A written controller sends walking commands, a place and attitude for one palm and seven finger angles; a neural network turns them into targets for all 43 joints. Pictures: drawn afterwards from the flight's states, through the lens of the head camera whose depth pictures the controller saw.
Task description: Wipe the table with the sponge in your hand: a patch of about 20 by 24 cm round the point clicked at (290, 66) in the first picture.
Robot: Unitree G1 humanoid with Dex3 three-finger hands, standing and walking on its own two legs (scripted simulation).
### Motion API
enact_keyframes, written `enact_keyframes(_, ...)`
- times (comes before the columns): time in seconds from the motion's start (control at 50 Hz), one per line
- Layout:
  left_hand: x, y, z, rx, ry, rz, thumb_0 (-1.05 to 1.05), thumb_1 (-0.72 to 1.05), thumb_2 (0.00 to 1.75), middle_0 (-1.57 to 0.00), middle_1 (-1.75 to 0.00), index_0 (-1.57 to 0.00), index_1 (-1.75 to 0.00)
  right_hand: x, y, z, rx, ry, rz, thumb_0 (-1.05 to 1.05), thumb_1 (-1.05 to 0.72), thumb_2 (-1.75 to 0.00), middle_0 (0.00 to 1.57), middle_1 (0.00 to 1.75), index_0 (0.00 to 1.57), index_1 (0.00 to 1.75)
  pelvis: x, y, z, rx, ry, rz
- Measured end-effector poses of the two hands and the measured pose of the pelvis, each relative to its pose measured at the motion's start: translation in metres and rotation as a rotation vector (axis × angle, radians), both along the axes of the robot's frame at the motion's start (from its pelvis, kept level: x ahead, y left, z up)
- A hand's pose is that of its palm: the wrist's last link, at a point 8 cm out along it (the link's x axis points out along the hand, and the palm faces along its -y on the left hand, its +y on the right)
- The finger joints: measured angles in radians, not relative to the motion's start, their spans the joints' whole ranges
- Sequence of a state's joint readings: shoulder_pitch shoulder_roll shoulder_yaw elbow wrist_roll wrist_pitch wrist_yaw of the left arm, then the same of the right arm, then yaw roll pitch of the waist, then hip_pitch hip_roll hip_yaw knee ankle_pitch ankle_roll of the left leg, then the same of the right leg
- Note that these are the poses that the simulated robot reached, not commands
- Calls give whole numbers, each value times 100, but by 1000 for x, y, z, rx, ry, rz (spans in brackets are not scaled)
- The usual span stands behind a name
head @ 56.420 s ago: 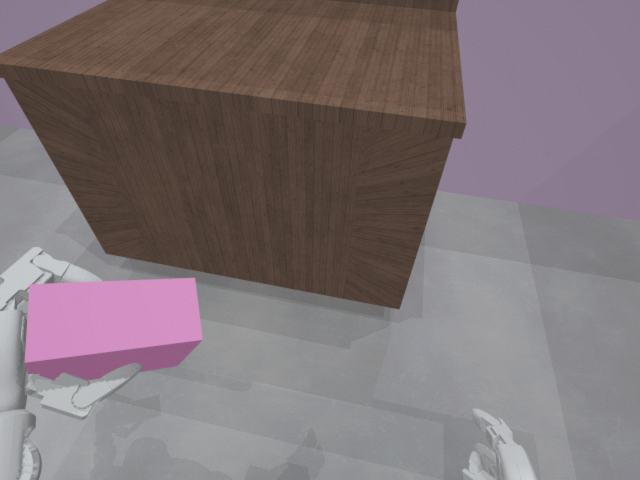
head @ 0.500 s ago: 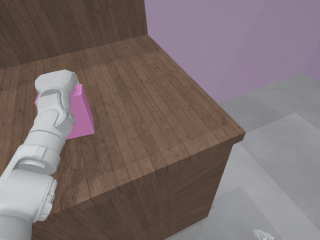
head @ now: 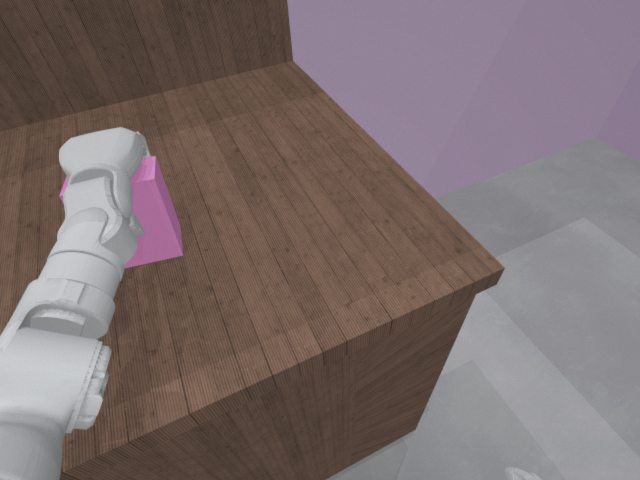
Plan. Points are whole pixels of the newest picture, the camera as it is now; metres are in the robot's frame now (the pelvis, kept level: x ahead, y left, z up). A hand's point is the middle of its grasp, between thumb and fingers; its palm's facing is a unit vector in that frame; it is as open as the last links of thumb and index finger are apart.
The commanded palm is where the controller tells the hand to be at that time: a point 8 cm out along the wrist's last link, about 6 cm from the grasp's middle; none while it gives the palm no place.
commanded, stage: slide back across to the first lane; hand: left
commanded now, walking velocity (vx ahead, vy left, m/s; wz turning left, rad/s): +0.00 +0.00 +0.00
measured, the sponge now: (135, 228) +0.42 +0.28 +0.10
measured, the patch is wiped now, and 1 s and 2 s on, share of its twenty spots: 1.00 1.00 1.00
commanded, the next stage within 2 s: wipe back along the first lane in 0.46 s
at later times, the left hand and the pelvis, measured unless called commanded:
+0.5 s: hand (54, 206) +0.40 +0.35 +0.16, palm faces -0.05 -0.01 -1.00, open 10.5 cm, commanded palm +0.37 +0.34 +0.22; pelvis +0.01 +0.01 +0.00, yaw +2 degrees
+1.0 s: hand (53, 229) +0.36 +0.33 +0.16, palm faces +0.03 -0.02 -1.00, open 10.5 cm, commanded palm +0.32 +0.32 +0.20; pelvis +0.00 +0.02 +0.00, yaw +2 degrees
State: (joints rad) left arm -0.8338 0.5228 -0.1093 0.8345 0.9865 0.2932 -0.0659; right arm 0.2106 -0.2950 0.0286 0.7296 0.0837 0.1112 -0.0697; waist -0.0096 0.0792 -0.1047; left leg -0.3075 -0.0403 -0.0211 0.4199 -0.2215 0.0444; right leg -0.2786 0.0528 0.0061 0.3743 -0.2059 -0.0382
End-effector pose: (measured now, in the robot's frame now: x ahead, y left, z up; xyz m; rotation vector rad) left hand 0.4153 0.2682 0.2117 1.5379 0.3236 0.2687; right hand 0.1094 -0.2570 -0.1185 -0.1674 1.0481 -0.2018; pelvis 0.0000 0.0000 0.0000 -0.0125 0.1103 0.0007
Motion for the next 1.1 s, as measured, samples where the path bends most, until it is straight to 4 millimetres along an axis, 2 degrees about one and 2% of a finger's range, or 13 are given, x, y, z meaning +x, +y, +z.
enact_keyframes(0.22, -5, 23, 6, 3, -16, 42, 1, -54, 104, -67, -134, -72, -130, 34, 16, 9, 15, -72, 42, 1, -90, -90, 20, 30, 21, 30, 7, 8, 1, 0, -16, 2)
enact_keyframes(0.42, -26, 57, 7, 7, 7, 79, 1, -54, 104, -67, -134, -72, -130, 68, 28, 17, 10, -122, 107, 1, -90, -90, 20, 30, 21, 30, 14, 13, 1, -4, -33, 22)
enact_keyframes(0.56, -40, 74, 8, 14, 18, 81, 0, -54, 104, -67, -134, -72, -130, 79, 36, 19, 7, -132, 144, 1, -90, -90, 20, 30, 21, 30, 13, 16, 1, -7, -36, 38)
enact_keyframes(0.7, -51, 73, 5, 14, 1, 59, 0, -54, 104, -66, -134, -71, -131, 77, 43, 18, 19, -128, 159, 1, -90, -90, 20, 30, 21, 30, 9, 19, 2, -8, -42, 42)
enact_keyframes(0.92, -65, 61, 0, -2, -44, 50, 0, -53, 104, -65, -136, -70, -132, 69, 52, 16, 50, -133, 163, 1, -90, -90, 20, 30, 21, 30, 3, 21, 2, -6, -58, 35)
enact_keyframes(1.1, -85, 51, 0, -8, -79, 54, 0, -53, 104, -64, -136, -69, -133, 76, 50, 21, 66, -169, 171, 1, -90, -90, 20, 30, 21, 30, 1, 18, 2, -3, -76, 28)
